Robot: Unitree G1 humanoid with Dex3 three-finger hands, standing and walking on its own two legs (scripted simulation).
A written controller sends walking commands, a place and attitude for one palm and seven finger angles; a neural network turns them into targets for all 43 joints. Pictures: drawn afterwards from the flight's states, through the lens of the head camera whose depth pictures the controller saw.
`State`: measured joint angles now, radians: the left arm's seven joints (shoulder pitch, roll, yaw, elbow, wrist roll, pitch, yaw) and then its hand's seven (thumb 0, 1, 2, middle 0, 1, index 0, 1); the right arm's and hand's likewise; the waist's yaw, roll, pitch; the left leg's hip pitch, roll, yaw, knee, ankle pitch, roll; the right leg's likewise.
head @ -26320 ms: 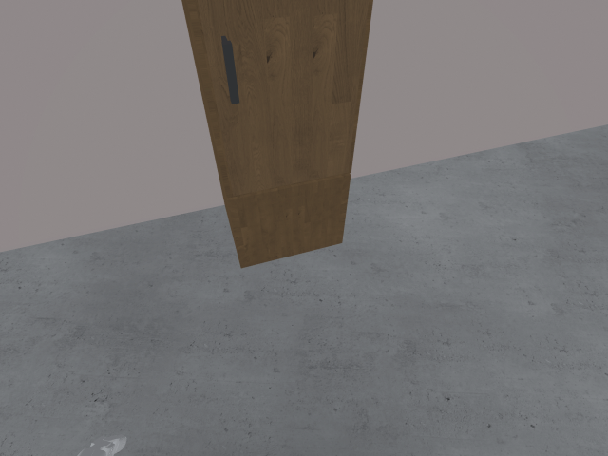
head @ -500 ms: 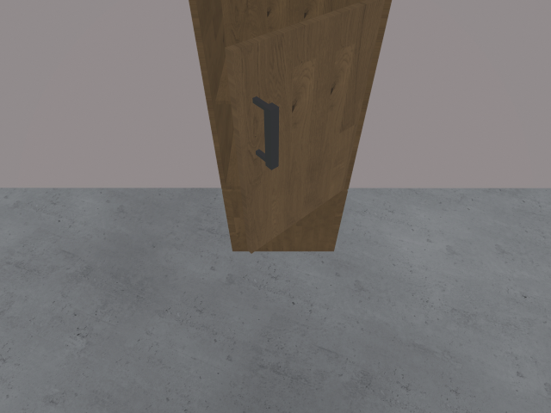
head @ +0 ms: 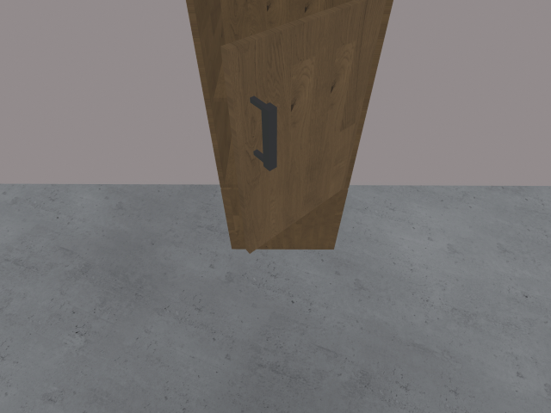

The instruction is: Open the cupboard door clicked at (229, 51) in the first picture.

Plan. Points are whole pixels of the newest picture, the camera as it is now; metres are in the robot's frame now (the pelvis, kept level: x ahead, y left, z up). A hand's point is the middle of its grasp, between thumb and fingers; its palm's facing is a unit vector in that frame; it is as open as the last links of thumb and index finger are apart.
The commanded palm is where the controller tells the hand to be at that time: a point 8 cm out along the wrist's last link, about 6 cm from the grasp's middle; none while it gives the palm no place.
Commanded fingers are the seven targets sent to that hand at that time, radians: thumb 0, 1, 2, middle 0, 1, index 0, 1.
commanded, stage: walk to a spot facing it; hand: left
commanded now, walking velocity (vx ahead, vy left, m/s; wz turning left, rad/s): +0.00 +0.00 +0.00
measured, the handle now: (263, 134) +0.59 +0.06 +0.07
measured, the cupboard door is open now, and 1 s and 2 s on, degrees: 41 41 41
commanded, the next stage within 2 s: none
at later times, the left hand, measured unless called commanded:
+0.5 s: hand out of the picture +0.06 +0.19 -0.18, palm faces -0.09 -0.96 -0.26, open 7.3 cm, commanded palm none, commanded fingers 0.00 0.90 0.90 -0.20 -0.30 -0.20 -0.30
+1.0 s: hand out of the picture +0.12 +0.15 -0.17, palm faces -0.32 -0.91 -0.24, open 7.3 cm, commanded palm none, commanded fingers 0.00 0.90 0.90 -0.20 -0.30 -0.20 -0.30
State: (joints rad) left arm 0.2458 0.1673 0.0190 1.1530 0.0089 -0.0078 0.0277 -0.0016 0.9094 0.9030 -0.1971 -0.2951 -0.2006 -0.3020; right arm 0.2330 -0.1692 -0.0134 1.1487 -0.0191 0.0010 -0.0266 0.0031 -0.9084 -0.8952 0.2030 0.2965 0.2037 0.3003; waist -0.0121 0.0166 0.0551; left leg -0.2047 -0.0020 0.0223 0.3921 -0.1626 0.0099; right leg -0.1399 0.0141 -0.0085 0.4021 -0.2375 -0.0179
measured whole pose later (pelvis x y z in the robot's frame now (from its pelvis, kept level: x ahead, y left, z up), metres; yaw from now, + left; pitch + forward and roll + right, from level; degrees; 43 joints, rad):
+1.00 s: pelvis +0.02 -0.02 +0.00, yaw -25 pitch +2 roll +1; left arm 0.27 0.19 0.08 0.95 0.03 0.03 0.02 0.00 0.91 0.90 -0.20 -0.30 -0.20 -0.30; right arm 0.04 -0.20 -0.07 0.90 0.00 0.05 -0.03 0.01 -0.91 -0.90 0.20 0.30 0.20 0.30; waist 0.05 -0.02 0.10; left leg -0.44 0.01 -0.04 0.87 -0.43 -0.06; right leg -0.25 0.11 0.21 0.47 -0.23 -0.05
